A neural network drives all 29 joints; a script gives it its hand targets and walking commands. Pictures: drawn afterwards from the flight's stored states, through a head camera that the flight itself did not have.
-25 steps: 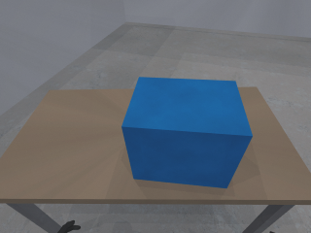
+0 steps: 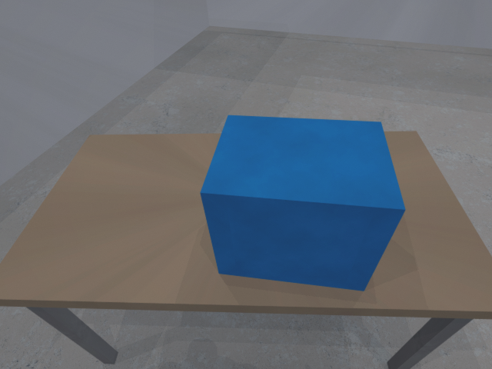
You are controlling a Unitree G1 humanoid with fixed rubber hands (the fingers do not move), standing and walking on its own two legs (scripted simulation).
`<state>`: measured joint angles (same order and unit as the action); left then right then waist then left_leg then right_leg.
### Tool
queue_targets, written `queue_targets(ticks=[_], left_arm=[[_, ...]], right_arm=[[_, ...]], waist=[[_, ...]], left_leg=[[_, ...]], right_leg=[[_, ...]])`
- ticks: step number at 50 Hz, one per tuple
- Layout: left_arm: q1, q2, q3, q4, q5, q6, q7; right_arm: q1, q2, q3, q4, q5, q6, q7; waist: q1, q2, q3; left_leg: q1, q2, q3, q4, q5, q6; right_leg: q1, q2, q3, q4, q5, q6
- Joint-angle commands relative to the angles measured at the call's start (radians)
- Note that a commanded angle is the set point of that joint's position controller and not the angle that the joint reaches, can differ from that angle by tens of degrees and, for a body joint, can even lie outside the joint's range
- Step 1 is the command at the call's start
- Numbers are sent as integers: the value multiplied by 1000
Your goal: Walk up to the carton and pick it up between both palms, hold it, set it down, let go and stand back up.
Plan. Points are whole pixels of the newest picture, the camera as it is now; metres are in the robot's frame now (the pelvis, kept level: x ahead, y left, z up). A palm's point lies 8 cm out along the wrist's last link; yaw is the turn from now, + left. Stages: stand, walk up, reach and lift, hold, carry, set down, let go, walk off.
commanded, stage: stand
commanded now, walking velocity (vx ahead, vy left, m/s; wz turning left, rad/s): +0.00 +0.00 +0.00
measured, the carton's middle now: (295, 202) +0.46 -0.06 -0.01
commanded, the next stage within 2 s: none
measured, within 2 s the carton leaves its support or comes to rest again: neither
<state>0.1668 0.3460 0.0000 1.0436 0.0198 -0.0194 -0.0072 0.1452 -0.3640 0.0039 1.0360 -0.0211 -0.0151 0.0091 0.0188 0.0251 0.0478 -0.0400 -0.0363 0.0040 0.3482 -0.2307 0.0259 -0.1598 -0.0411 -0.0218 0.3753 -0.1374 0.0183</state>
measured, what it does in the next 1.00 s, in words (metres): stands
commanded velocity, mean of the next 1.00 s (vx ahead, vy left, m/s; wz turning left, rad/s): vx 0.00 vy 0.00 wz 0.00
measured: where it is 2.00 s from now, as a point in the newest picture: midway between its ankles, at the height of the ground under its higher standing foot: outside the picture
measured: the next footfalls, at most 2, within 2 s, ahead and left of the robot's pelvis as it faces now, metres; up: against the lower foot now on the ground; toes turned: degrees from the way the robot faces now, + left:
none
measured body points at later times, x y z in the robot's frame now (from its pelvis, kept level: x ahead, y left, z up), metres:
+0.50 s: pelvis +0.00 +0.00 +0.00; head -0.01 -0.01 +0.45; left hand +0.07 +0.30 -0.12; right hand +0.09 -0.31 -0.13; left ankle -0.02 +0.10 -0.75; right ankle +0.05 -0.13 -0.75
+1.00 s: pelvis +0.00 -0.01 +0.00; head +0.01 -0.02 +0.45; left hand +0.08 +0.30 -0.12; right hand +0.10 -0.30 -0.13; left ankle -0.02 +0.10 -0.75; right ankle +0.05 -0.13 -0.75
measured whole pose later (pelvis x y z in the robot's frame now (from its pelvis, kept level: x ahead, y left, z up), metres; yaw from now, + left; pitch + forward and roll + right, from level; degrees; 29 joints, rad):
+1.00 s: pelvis +0.00 -0.01 +0.00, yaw +1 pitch -4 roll +0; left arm 0.11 0.35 0.01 1.11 0.01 -0.02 0.00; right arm 0.11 -0.36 0.00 1.08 -0.01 -0.01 0.00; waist 0.02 0.02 0.06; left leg -0.04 -0.03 -0.02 0.32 -0.22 0.02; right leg -0.15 -0.04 -0.05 0.34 -0.13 0.01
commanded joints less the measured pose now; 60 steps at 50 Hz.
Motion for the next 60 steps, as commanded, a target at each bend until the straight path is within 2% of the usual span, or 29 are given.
queue_targets(ticks=[1, 3, 4, 5, 6, 8, 11, 12, 15, 16, 17, 20, 25, 28, 29, 30, 36, 39, 42, 44, 46, 47, 48, 50, 52, 53, 57, 58, 60], left_arm=[[-68, 222, 50, -44, 2, -15, 11], [-45, 230, 47, -27, -2, -14, 9], [-54, 215, 43, -32, 1, -14, 9], [-49, 225, 46, -32, -5, -19, 8], [-50, 228, 44, -22, -3, -19, 9], [-63, 215, 41, -19, 3, -13, 8], [-83, 236, 46, -29, -1, -19, 12], [-81, 213, 43, -21, -7, -15, 14], [-64, 234, 47, -9, -3, -13, 14], [-67, 222, 46, -6, -7, -15, 14], [-70, 221, 40, -6, 3, -16, 15], [-66, 217, 43, 2, -3, -13, 9], [-74, 218, 44, 5, -7, -11, 10], [-83, 204, 42, 0, -6, -9, 10], [-66, 191, 43, 10, -7, -10, 12], [-80, 204, 40, 4, -6, -12, 14], [-69, 213, 44, 8, -8, -17, 13], [-89, 219, 46, 7, -3, -15, 15], [-85, 211, 46, 4, -9, -12, 13], [-98, 208, 48, 4, -3, -13, 15], [-93, 215, 49, 8, -8, -12, 15], [-107, 230, 53, 7, -8, -12, 13], [-88, 216, 50, 17, -8, -12, 12], [-87, 213, 50, 16, -10, -9, 15], [-99, 222, 52, 9, -9, -13, 15], [-102, 201, 49, 3, -11, -15, 15], [-102, 206, 51, 8, -9, -16, 13], [-102, 207, 46, 4, -9, -15, 13], [-99, 210, 49, 13, -14, -12, 17]], right_arm=[[-67, -234, -49, -62, 1, -20, -9], [-53, -225, -41, -44, 7, -17, -9], [-52, -225, -48, -44, 6, -18, -10], [-34, -197, -39, -37, 8, -19, -12], [-50, -222, -41, -42, 1, -17, -7], [-43, -230, -47, -35, 4, -17, -8], [-60, -224, -45, -36, 8, -16, -7], [-68, -229, -48, -33, 8, -19, -9], [-49, -226, -47, -31, 13, -14, -5], [-60, -227, -40, -23, 8, -17, -8], [-51, -218, -45, -25, 12, -14, -8], [-65, -240, -50, -27, 6, -15, -11], [-58, -226, -43, -21, 16, -15, -14], [-66, -228, -46, -23, 10, -18, -12], [-62, -241, -50, -18, 12, -17, -13], [-71, -208, -46, -28, 9, -14, -10], [-63, -211, -47, -25, 12, -11, -11], [-55, -216, -49, -11, 16, -13, -15], [-83, -204, -44, -20, 17, -14, -13], [-62, -212, -47, -13, 11, -14, -17], [-62, -204, -42, -16, 9, -10, -15], [-75, -201, -42, -15, 12, -13, -13], [-76, -201, -43, -8, 8, -11, -12], [-82, -225, -50, -11, 11, -8, -16], [-53, -193, -39, -13, 14, -13, -15], [-82, -197, -42, -16, 10, -12, -16], [-74, -205, -46, -11, 12, -15, -18], [-71, -201, -43, -10, 13, -12, -17], [-88, -208, -45, -10, 13, -12, -18]], waist=[[-2, -51, -33], [8, -45, -5], [-6, -12, -2], [-1, -55, -7], [3, -11, 12], [-4, -52, -7], [-11, -48, -35], [-4, -1, -27], [-14, -30, -7], [5, -11, 5], [-14, -43, -20], [-1, -1, -24], [-12, -45, -46], [-4, -46, -17], [2, -12, 1], [-1, -60, 5], [-3, -6, -27], [-8, -32, -23], [-3, -15, -31], [-9, -54, -45], [-11, -21, -40], [-1, -43, -47], [7, -10, -14], [-4, -11, -45], [-11, -68, -44], [3, -47, -45], [-11, -14, -59], [-5, -47, -54], [-4, -14, -62]], left_leg=[[-137, 138, -131, -112, 55, 9], [-130, 140, -134, -118, 62, 9], [-145, 139, -142, -123, 32, 12], [-153, 143, -142, -130, 26, 16], [-155, 147, -140, -129, 41, 17], [-145, 137, -136, -120, 33, 13], [-125, 140, -140, -115, 49, 9], [-160, 137, -134, -112, 41, 9], [-152, 142, -139, -119, 71, 8], [-161, 142, -135, -121, 63, 12], [-123, 147, -141, -126, 75, 11], [-138, 147, -141, -117, 60, 15], [-113, 144, -141, -113, 96, 9], [-145, 147, -146, -119, 52, 7], [-143, 143, -145, -122, 67, 11], [-133, 144, -152, -114, 69, 10], [-129, 145, -137, -113, 90, 14], [-131, 142, -132, -119, 81, 13], [-121, 145, -137, -116, 90, 6], [-115, 145, -136, -124, 113, 9], [-117, 139, -132, -126, 100, 6], [-106, 153, -149, -122, 100, 11], [-130, 143, -136, -118, 93, 8], [-120, 142, -132, -112, 104, 7], [-109, 148, -140, -120, 117, 3], [-107, 146, -133, -111, 132, 5], [-98, 148, -132, -94, 171, 8], [-98, 148, -135, -101, 165, 0], [-93, 152, -133, -106, 173, 5]], right_leg=[[86, -90, 112, -80, 33, -37], [55, -96, 113, -92, -2, -41], [68, -99, 117, -85, 7, -47], [75, -97, 116, -86, -3, -47], [59, -101, 122, -87, -19, -45], [72, -96, 108, -88, -3, -37], [78, -97, 106, -100, 17, -44], [93, -104, 114, -99, 25, -43], [82, -102, 99, -92, 58, -43], [83, -103, 110, -101, 51, -41], [75, -100, 92, -84, 30, -42], [85, -99, 96, -93, 5, -42], [91, -98, 89, -87, 46, -42], [76, -100, 91, -95, 22, -40], [81, -105, 100, -91, 37, -45], [56, -99, 93, -99, 13, -45], [93, -107, 98, -101, 43, -43], [98, -109, 95, -100, 59, -44], [92, -108, 90, -101, 70, -42], [101, -103, 85, -82, 81, -46], [94, -100, 84, -97, 53, -39], [92, -95, 78, -96, 9, -37], [91, -104, 90, -105, 32, -39], [114, -110, 97, -113, 68, -44], [100, -103, 78, -99, 41, -37], [100, -102, 85, -103, 55, -37], [122, -114, 86, -94, 126, -42], [102, -111, 77, -87, 119, -46], [114, -110, 89, -99, 122, -46]])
